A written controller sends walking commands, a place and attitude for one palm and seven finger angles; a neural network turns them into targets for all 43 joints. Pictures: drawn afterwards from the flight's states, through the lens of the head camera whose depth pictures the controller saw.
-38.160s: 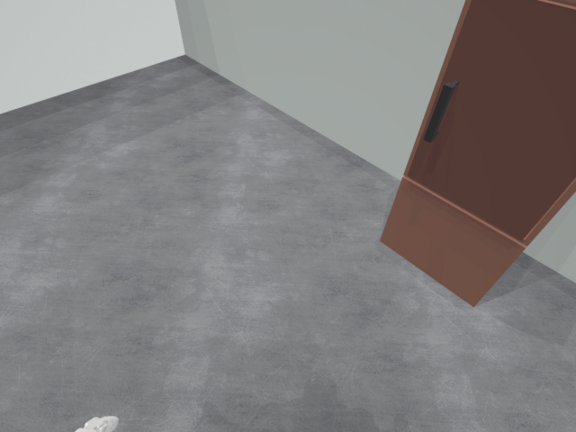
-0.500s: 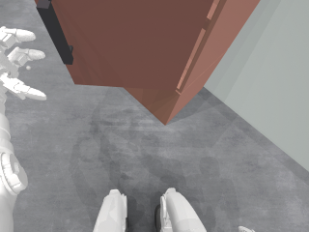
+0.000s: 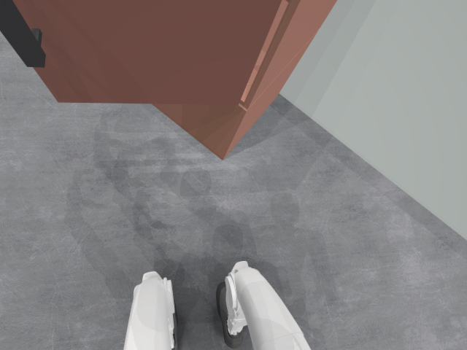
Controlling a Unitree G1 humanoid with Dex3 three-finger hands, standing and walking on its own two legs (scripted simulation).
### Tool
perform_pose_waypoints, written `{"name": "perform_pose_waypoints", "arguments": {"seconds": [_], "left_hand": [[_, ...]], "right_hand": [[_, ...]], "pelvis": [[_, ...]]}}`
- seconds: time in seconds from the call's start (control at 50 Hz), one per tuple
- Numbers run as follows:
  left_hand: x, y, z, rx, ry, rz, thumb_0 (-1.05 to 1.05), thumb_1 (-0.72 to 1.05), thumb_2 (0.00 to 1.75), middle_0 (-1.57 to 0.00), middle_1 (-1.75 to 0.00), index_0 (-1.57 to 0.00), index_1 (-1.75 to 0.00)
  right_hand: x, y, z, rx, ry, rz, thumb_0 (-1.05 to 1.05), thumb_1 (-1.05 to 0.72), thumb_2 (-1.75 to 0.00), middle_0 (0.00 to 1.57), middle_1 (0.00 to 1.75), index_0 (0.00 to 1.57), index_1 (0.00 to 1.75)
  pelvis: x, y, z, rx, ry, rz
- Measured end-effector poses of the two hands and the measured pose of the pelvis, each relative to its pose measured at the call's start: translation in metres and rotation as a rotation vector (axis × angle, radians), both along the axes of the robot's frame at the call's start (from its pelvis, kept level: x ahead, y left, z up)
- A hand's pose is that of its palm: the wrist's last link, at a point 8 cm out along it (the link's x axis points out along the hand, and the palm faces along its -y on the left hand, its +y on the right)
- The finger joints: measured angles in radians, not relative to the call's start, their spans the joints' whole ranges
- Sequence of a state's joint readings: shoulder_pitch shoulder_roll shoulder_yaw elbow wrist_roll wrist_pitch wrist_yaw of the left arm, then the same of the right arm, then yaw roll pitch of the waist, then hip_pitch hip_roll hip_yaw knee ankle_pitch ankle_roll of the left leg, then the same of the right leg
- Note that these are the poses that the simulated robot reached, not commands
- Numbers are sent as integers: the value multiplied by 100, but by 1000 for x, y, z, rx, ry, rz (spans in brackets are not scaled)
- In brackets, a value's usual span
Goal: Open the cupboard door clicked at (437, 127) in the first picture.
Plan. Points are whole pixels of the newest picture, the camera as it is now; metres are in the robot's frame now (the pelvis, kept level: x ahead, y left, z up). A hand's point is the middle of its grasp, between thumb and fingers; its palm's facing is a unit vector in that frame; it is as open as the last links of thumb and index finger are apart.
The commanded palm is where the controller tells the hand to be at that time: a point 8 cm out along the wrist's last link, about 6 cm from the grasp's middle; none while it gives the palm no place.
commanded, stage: move the hooked fingers beside the handle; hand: left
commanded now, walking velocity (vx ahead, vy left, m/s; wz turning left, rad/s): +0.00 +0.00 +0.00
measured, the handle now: out of the picture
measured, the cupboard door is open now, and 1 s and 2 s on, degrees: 43 43 43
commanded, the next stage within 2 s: slide the fingers in behind the handle in 0.68 s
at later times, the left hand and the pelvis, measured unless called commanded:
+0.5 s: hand out of the picture +0.54 +0.30 +0.08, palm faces +0.00 -1.00 -0.01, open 14.0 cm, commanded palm +0.53 +0.33 +0.08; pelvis +0.01 +0.01 +0.02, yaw +0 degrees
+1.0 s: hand out of the picture +0.53 +0.29 +0.08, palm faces -0.02 -1.00 -0.02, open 14.0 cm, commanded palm +0.53 +0.31 +0.08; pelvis +0.00 +0.00 +0.01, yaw +1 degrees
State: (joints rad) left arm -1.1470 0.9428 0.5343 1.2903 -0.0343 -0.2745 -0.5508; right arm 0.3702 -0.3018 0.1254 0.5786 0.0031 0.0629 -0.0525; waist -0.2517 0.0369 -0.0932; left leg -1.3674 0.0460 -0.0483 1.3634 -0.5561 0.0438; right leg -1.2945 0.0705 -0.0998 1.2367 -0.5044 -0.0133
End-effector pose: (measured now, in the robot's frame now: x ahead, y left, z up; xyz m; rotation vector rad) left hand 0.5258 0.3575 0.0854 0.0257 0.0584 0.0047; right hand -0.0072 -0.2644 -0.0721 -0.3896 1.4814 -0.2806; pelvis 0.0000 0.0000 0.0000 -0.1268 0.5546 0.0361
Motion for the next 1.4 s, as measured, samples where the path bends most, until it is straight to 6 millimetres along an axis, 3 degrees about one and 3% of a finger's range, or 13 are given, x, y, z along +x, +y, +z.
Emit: {"name": "perform_pose_waypoints", "arguments": {"seconds": [0.14, 0.32, 0.46, 0.82, 1.12, 1.4], "left_hand": [[-1, 6, -13, 2, 30, 2, -1, -50, 30, -30, -119, -30, -119], [-5, 10, 6, 4, -6, -4, -1, -50, 30, -30, -119, -30, -120], [-9, 0, -2, -23, 52, -19, -1, -50, 30, -30, -120, -30, -120], [-23, 7, 0, -11, -5, 5, -1, -50, 30, -30, -120, -30, -120], [-15, -21, -7, -22, 18, -19, -1, -50, 30, -30, -120, -30, -120], [-9, -28, -7, -17, 16, -18, -1, -50, 30, -30, -119, -30, -120]], "right_hand": [[-2, 10, 4, 15, 25, -13, 0, -90, -90, 20, 30, 21, 30], [10, 17, 14, 29, 19, -5, 0, -90, -90, 20, 30, 21, 30], [23, 13, 20, 19, -28, 16, 0, -90, -90, 20, 30, 21, 30], [22, 6, 9, 27, -27, 21, 0, -90, -90, 20, 30, 21, 30], [18, 5, 7, 27, -52, 17, 0, -90, -90, 20, 30, 21, 30], [7, 10, 6, 53, -12, -16, 0, -90, -90, 20, 30, 21, 30]], "pelvis": [[4, 5, 3, -6, 6, -4], [12, 9, 16, -11, -11, 13], [15, 10, 21, -5, -28, 14], [7, 4, 14, 0, -35, 9], [3, 3, 12, 2, -37, 8], [7, 3, 14, 8, -33, -1]]}}
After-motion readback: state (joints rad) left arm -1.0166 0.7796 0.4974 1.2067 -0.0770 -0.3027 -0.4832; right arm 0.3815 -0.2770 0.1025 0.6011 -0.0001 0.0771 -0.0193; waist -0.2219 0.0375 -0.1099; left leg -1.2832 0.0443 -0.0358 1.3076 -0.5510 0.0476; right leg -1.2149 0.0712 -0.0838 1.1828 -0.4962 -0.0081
